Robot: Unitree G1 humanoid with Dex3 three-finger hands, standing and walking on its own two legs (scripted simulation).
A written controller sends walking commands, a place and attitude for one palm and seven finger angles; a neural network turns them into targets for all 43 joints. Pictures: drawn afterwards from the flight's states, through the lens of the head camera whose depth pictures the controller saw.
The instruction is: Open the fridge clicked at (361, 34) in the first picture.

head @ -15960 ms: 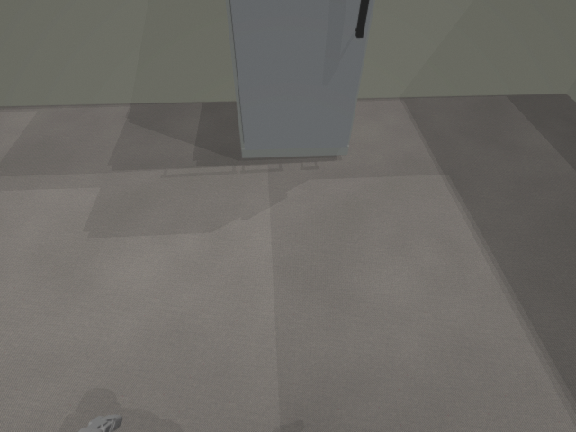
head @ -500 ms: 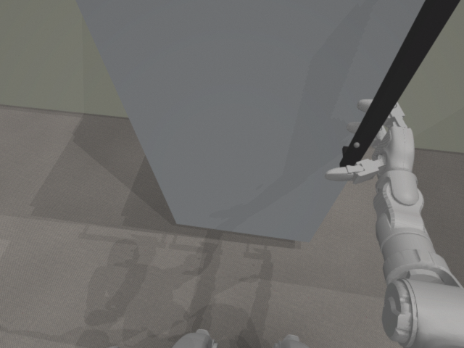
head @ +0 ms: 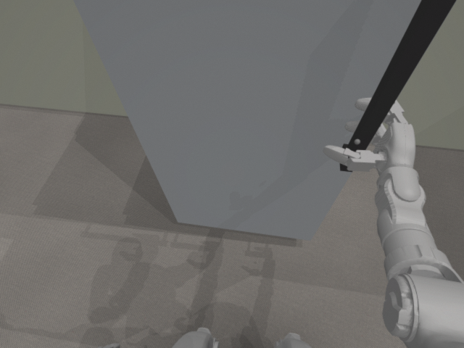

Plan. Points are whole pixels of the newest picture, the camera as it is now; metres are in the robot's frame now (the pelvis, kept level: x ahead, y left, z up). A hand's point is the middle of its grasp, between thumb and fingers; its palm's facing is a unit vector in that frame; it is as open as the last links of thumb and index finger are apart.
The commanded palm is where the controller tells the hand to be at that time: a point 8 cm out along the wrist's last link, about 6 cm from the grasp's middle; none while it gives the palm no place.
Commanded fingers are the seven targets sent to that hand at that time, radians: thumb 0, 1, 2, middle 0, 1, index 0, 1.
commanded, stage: grip the handle and tug to test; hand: right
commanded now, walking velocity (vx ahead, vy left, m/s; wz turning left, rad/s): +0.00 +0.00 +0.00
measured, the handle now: (392, 70) +0.52 -0.17 +0.19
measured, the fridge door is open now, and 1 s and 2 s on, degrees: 0 0 23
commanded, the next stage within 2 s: pull the door a little, standing still in 1.08 s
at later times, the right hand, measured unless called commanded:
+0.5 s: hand (357, 140) +0.47 -0.15 +0.08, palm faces +0.01 +1.00 +0.01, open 6.0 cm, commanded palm +0.44 -0.19 +0.09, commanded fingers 0.00 -0.90 -0.90 0.45 1.40 0.45 1.40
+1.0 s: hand (356, 142) +0.46 -0.14 +0.08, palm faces +0.02 +1.00 +0.01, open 6.0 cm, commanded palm +0.41 -0.19 +0.09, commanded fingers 0.00 -0.90 -0.90 0.45 1.40 0.45 1.40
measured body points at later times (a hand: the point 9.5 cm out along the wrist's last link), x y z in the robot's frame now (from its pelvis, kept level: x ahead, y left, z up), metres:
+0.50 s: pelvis +0.00 -0.01 +0.00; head +0.08 -0.01 +0.44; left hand +0.04 +0.26 -0.12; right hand +0.46 -0.20 +0.09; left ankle -0.01 +0.11 -0.69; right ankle +0.02 -0.11 -0.69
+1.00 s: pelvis +0.01 +0.00 +0.01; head +0.09 -0.01 +0.45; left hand +0.05 +0.26 -0.11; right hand +0.46 -0.20 +0.09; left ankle -0.01 +0.11 -0.69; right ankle +0.02 -0.11 -0.69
